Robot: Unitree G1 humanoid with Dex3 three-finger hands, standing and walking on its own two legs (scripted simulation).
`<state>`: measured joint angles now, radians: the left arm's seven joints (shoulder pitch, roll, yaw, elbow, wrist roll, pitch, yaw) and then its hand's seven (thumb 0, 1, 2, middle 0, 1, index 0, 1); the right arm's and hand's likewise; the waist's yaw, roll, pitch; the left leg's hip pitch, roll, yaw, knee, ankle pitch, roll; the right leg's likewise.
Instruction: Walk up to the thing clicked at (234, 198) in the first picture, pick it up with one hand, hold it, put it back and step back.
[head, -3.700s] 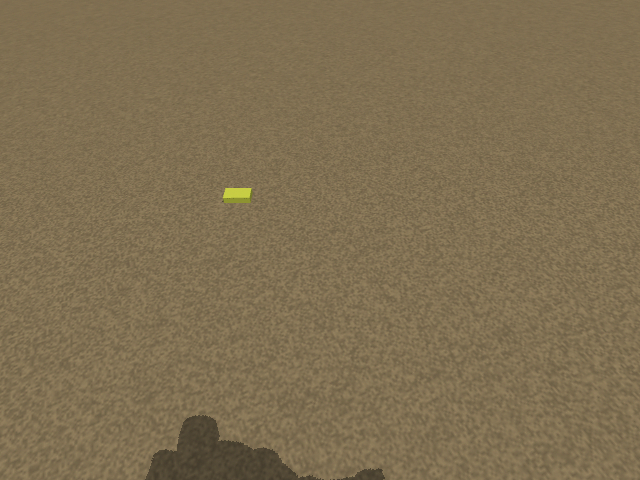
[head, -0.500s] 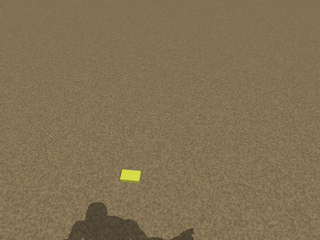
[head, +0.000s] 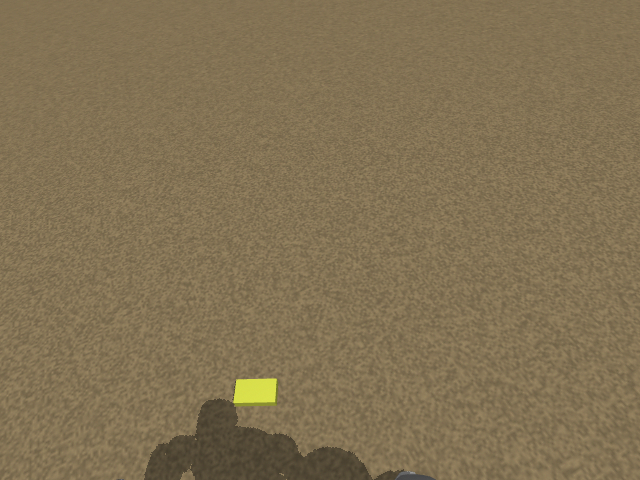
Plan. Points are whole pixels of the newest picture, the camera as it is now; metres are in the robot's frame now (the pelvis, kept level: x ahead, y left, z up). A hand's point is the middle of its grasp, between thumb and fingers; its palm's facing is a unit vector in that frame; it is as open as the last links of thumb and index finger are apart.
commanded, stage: walk up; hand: left
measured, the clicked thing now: (256, 392) +0.49 +0.26 -0.74
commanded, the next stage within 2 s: stand in 1.52 s
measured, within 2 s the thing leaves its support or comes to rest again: neither
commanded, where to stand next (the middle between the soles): +0.11 +0.02 m, yaw +1 degrees
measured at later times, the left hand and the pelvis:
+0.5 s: hand out of the picture +0.12 +0.27 -0.15, palm faces +0.00 -0.95 -0.31, open 7.4 cm; pelvis +0.06 +0.02 +0.01, yaw +1 degrees
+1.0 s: hand out of the picture +0.14 +0.28 -0.13, palm faces +0.02 -0.94 -0.33, open 7.4 cm; pelvis +0.07 +0.02 +0.03, yaw +1 degrees
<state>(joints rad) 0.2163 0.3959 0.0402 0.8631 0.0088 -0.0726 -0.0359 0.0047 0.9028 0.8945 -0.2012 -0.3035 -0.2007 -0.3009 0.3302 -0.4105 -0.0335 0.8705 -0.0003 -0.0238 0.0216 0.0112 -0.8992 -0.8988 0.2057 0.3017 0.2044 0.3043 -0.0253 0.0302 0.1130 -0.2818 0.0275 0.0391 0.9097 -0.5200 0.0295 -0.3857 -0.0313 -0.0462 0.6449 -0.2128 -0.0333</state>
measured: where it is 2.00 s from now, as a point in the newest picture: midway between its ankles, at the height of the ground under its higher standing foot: outside the picture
